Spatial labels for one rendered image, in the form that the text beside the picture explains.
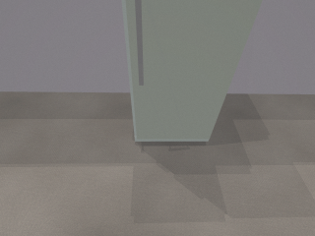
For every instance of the fridge door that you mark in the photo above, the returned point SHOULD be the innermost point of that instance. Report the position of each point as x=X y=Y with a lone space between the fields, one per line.
x=191 y=49

